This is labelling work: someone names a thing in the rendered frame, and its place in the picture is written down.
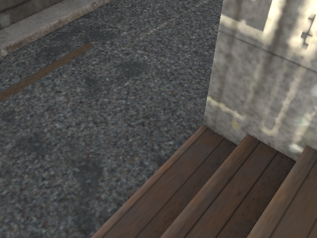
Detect stairs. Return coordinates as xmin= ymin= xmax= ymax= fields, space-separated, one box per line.
xmin=91 ymin=125 xmax=296 ymax=238

